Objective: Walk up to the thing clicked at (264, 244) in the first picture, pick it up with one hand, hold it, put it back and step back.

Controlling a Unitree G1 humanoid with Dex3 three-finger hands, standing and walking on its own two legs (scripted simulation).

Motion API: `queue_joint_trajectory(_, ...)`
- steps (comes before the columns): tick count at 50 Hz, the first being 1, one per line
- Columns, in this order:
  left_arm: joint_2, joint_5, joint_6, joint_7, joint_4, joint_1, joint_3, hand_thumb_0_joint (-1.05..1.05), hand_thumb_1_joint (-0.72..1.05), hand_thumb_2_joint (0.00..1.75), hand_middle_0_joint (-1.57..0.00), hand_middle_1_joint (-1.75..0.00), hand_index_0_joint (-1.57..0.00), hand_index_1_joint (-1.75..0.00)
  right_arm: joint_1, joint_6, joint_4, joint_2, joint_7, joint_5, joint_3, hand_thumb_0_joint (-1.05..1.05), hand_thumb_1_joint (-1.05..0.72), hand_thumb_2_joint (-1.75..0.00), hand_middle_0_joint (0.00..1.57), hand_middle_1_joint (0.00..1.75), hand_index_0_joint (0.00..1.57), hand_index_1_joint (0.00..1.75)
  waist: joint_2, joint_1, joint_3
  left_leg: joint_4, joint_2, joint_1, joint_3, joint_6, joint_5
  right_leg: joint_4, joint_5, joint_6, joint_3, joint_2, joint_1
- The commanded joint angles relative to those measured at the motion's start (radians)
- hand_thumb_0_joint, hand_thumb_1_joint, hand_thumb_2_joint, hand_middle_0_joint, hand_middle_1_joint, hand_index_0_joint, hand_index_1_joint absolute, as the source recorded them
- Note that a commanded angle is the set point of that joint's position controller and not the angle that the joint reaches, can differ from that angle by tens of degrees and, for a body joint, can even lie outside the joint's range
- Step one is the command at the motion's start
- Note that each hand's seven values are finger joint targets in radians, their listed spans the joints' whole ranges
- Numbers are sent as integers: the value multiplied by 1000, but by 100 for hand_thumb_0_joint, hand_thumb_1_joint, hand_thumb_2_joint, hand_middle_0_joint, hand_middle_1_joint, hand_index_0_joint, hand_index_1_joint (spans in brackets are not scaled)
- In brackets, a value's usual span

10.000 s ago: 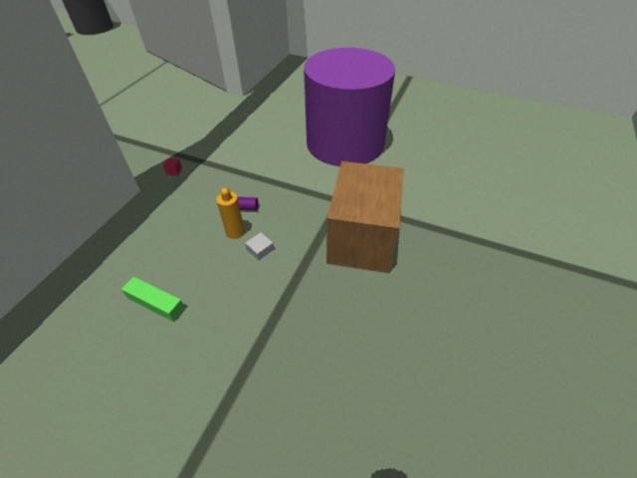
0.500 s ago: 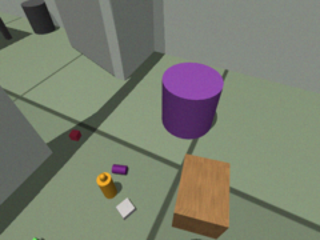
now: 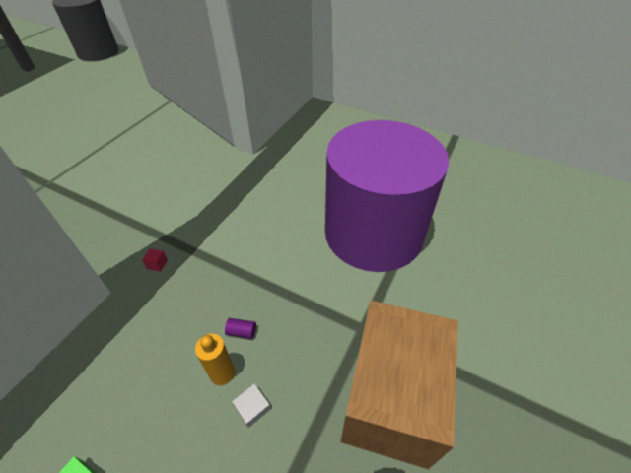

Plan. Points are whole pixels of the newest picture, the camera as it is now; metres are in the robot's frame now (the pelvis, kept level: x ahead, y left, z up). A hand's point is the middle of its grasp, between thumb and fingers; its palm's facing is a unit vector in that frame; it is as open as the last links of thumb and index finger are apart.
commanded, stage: stand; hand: left
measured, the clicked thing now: (251, 405) +0.43 +0.22 -0.76
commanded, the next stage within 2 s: walk up in 0.44 s
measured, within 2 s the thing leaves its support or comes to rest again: neither
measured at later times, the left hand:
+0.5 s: hand out of the picture +0.07 +0.25 -0.16, palm faces -0.02 -0.94 -0.34, open 7.4 cm
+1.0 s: hand out of the picture +0.03 +0.30 -0.19, palm faces -0.04 -0.92 -0.38, open 7.4 cm
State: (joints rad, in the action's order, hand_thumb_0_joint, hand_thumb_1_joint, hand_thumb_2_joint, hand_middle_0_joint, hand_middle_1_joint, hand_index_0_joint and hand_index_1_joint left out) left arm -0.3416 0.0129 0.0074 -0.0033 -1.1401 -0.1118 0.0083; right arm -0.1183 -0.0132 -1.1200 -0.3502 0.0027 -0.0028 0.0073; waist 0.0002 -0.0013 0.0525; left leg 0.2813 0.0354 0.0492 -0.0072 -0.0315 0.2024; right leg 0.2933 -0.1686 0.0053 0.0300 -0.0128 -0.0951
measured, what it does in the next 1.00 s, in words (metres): walks backwards: left foot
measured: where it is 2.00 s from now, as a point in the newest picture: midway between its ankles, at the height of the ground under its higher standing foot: outside the picture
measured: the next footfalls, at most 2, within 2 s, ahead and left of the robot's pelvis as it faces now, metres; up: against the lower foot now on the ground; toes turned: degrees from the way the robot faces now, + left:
left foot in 0.88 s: -0.09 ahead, +0.17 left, +0.00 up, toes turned -3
right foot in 1.18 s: -0.16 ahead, -0.11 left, +0.00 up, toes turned +2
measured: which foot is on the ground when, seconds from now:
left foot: down 0.00-0.72, up 0.74-0.86, down 0.88-1.00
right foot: down 0.00-0.86, up 0.88-1.00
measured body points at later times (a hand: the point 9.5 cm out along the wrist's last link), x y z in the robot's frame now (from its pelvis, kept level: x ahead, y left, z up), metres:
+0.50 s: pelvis -0.01 +0.00 +0.00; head +0.01 +0.00 +0.45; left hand +0.07 +0.30 -0.14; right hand +0.06 -0.31 -0.13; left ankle -0.03 +0.10 -0.75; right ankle -0.01 -0.12 -0.75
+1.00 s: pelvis -0.12 +0.03 -0.04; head -0.05 +0.06 +0.40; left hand +0.03 +0.35 -0.17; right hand -0.07 -0.29 -0.15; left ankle -0.13 +0.17 -0.75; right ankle -0.09 -0.10 -0.70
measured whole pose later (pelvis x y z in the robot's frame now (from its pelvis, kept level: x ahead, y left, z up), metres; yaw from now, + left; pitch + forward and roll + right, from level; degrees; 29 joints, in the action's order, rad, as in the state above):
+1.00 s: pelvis -0.12 +0.03 -0.04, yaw +1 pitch -1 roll +0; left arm -0.42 0.03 -0.07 0.02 -0.87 -0.03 -0.07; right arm -0.20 0.05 -0.94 -0.36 0.00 -0.03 -0.05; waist 0.06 -0.03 0.19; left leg 0.76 0.00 0.32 -0.07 0.01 0.42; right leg 1.09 -0.56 -0.02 -0.13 0.10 -0.53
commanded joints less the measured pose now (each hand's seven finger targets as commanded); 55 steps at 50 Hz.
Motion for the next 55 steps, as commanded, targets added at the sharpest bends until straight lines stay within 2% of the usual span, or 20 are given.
queue_joint_trajectory(1,-207,-4,28,16,65,29,-39,0,90,90,-20,-30,-20,-30,24,-25,49,-211,12,-3,-40,0,-90,-90,20,30,20,30,-11,0,-82,-26,-161,25,-110,5,-258,-14,226,-30,-111,-135,50)
queue_joint_trajectory(8,-209,-5,29,16,61,23,-39,0,90,90,-20,-30,-20,-30,36,-22,53,-208,9,-2,-38,0,-90,-90,20,30,20,30,10,3,-59,-39,-161,43,-119,3,-183,-30,143,-25,-109,-129,35)
queue_joint_trajectory(21,-210,-3,28,16,67,26,-39,0,90,90,-20,-30,-20,-30,24,-23,52,-213,11,-4,-38,0,-90,-90,20,30,20,30,2,3,-76,-31,-160,49,-115,1,-209,-22,191,-30,-108,-134,51)
queue_joint_trajectory(22,-270,-17,15,25,98,35,-86,0,90,90,-20,-30,-20,-30,56,-2,56,-255,11,-2,-63,0,-90,-90,20,30,20,30,21,11,50,62,-149,113,-123,-6,-394,68,369,-33,-105,-119,-38)
queue_joint_trajectory(23,-263,-21,10,30,112,26,-87,0,90,90,-20,-30,-20,-30,32,4,70,-244,13,6,-64,0,-90,-90,20,30,20,30,17,4,12,92,-147,104,-111,-8,-461,99,408,-41,-94,-116,-30)
queue_joint_trajectory(26,-248,-21,-1,33,145,13,-91,0,90,90,-20,-30,-20,-30,25,17,96,-251,11,13,-78,0,-90,-90,20,30,20,30,1,0,-96,148,-152,79,-106,-31,-488,162,403,-66,-82,-108,-5)
queue_joint_trajectory(29,-252,-15,-16,31,185,31,-92,0,90,90,-20,-30,-20,-30,33,31,131,-263,10,13,-94,0,-90,-90,20,30,20,30,-14,-5,-151,213,-138,96,-102,-52,-396,206,352,-94,-108,-125,-22)
queue_joint_trajectory(33,-283,-13,-30,28,222,27,-107,0,90,90,-20,-30,-20,-30,17,47,168,-241,8,9,-101,0,-90,-90,20,30,20,30,23,7,-175,354,-84,130,-98,-55,-220,213,310,-174,-187,-206,-92)
queue_joint_trajectory(34,-301,-9,-32,28,234,39,-113,0,90,90,-20,-30,-20,-30,1,51,173,-234,7,8,-104,0,-90,-90,20,30,20,30,81,6,-164,435,-48,150,-79,-50,-118,193,303,-207,-234,-249,-117)
queue_joint_trajectory(36,-327,9,-33,30,272,80,-123,0,90,90,-20,-30,-20,-30,-48,65,184,-217,0,-3,-107,0,-90,-90,20,30,20,30,204,1,-124,667,25,195,-37,-14,322,94,331,-303,-357,-400,-202)
queue_joint_trajectory(37,-345,20,-30,33,292,103,-130,0,90,90,-20,-30,-20,-30,-95,74,188,-225,-2,-9,-110,0,-90,-90,20,30,20,30,219,-13,-89,763,-12,175,-104,-17,415,82,314,-322,-401,-447,-311)
queue_joint_trajectory(40,-326,29,-30,38,337,182,-127,0,90,90,-20,-30,-20,-30,-153,66,197,-246,-11,3,-131,0,-90,-90,20,30,20,30,195,-62,-77,682,-46,132,-127,-42,362,198,235,-235,-287,-350,-402)
queue_joint_trajectory(42,-284,24,-37,35,363,184,-112,0,90,90,-20,-30,-20,-30,-182,49,193,-252,-7,-8,-132,0,-90,-90,20,30,20,30,32,-78,-77,329,-81,168,-117,-51,68,401,92,-136,-155,-170,-339)
queue_joint_trajectory(43,-230,13,-40,36,377,145,-103,0,90,90,-20,-30,-20,-30,-135,38,216,-321,0,-24,-147,0,-90,-90,20,30,20,30,-242,-61,-48,125,-226,215,-357,-97,-216,622,-91,-51,-68,25,-372)
queue_joint_trajectory(44,-219,13,-45,40,377,131,-112,0,90,90,-20,-30,-20,-30,-91,32,244,-376,6,-36,-158,0,-90,-90,20,30,20,30,-273,-43,-45,87,-339,206,-546,-198,-368,750,-432,-32,-119,130,-447)
queue_joint_trajectory(46,-231,11,-59,35,364,18,-117,0,90,90,-20,-30,-20,-30,-36,25,276,-344,16,-42,-145,0,-90,-90,20,30,20,30,-114,19,-73,181,-351,207,-382,-222,-554,905,-453,-29,-180,111,-417)
queue_joint_trajectory(47,-230,15,-56,40,356,36,-120,0,90,90,-20,-30,-20,-30,-13,28,297,-374,19,-40,-144,0,-90,-90,20,30,20,30,-185,-10,-95,172,-386,239,-446,-244,-548,930,-490,-23,-199,134,-399)
queue_joint_trajectory(49,-260,10,-59,39,342,63,-138,0,90,90,-20,-30,-20,-30,27,24,315,-344,35,-42,-145,0,-90,-90,20,30,20,30,-218,2,-75,201,-354,250,-391,-227,-456,913,-399,-7,-199,95,-365)
queue_joint_trajectory(51,-254,9,-57,28,356,34,-139,0,90,90,-20,-30,-20,-30,19,22,327,-320,46,-38,-136,0,-90,-90,20,30,20,30,-207,16,-56,278,-319,123,-332,-223,-531,862,-380,-2,-181,81,-432)
queue_joint_trajectory(55,-223,18,-36,20,397,67,-141,0,90,90,-20,-30,-20,-30,-100,18,306,-308,58,-20,-138,0,-90,-90,20,30,20,30,-142,-35,-124,375,-283,-78,-318,-191,-608,485,-374,-6,-131,38,-408)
